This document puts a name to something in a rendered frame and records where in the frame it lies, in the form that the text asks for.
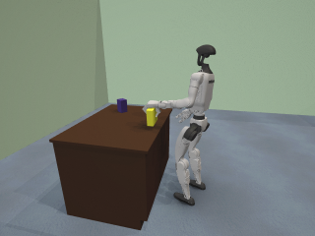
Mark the sponge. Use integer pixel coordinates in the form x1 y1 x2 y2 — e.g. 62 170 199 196
146 107 158 127

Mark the table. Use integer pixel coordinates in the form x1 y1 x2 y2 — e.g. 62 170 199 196
49 104 172 231

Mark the right robot foot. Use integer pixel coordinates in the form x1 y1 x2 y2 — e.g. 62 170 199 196
189 179 206 191

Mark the left robot forearm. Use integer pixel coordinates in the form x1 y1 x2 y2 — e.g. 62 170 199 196
158 98 190 110

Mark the right robot shin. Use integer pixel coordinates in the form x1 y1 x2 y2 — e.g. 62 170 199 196
188 151 202 184

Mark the robot left hand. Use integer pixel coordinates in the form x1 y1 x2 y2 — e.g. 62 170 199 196
143 100 161 117

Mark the left robot upper arm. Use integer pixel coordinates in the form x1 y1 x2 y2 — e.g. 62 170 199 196
185 73 204 109

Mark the robot right hand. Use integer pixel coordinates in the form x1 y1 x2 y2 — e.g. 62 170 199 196
175 109 191 123

